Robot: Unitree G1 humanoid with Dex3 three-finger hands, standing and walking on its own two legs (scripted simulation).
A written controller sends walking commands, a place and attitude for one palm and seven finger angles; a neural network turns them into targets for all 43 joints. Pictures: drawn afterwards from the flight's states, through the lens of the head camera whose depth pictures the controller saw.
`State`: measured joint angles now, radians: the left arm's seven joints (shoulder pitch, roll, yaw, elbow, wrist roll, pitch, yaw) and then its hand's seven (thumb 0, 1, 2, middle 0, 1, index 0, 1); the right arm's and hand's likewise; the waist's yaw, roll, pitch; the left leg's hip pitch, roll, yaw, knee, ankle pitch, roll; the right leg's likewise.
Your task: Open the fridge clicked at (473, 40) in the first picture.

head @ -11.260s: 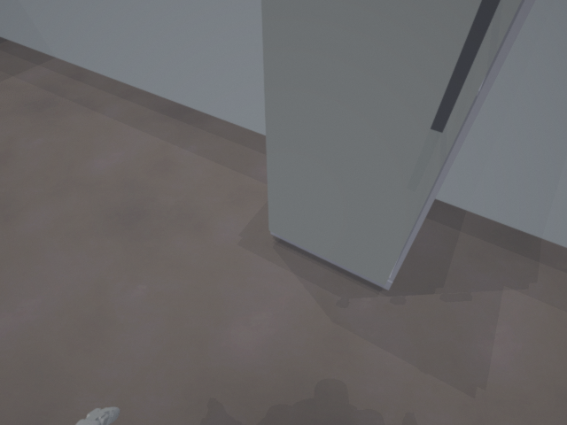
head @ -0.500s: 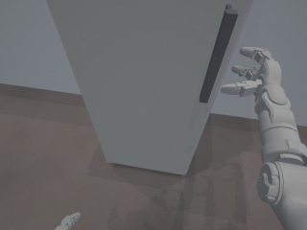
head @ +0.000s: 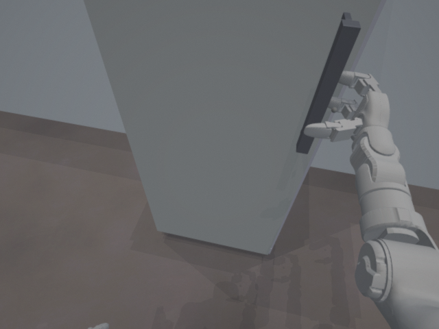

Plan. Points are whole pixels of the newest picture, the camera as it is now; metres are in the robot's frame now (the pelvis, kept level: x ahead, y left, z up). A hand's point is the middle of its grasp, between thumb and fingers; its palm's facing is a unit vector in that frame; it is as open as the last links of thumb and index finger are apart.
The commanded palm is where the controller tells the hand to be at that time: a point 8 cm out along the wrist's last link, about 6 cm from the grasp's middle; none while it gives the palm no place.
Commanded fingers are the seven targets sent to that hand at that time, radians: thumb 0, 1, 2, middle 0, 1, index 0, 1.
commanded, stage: feel for the door with the fingertips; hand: right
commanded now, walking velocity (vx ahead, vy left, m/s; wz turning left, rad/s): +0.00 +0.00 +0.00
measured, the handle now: (320, 92) +0.52 -0.11 +0.18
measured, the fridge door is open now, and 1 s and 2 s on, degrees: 0 0 0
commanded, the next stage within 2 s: slide the fingers in behind the handle in 0.38 s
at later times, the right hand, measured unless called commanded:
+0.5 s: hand (347, 106) +0.48 -0.16 +0.19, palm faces +0.09 +1.00 +0.03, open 13.7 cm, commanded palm +0.46 -0.20 +0.19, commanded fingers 0.00 0.50 -0.30 0.30 1.20 0.30 1.20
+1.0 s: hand (326, 110) +0.47 -0.12 +0.19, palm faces +0.08 +1.00 +0.04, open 13.9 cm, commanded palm +0.43 -0.18 +0.19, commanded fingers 0.00 0.50 -0.30 0.30 1.20 0.30 1.20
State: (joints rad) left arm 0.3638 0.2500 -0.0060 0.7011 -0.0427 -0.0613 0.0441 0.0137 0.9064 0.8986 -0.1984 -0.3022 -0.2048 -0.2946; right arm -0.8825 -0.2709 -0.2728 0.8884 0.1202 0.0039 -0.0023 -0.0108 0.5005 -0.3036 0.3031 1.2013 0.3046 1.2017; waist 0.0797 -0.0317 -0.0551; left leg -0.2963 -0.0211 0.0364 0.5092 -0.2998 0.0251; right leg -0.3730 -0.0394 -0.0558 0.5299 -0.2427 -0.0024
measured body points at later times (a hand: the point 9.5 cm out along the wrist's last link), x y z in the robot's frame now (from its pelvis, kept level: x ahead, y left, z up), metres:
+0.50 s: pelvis -0.01 +0.00 +0.00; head +0.03 +0.00 +0.45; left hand +0.06 +0.26 -0.12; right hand +0.47 -0.21 +0.19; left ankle -0.03 +0.10 -0.73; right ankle +0.01 -0.12 -0.73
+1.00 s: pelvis -0.01 -0.01 +0.00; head +0.01 +0.00 +0.45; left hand +0.05 +0.24 -0.12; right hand +0.46 -0.17 +0.19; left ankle -0.03 +0.10 -0.73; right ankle +0.01 -0.12 -0.73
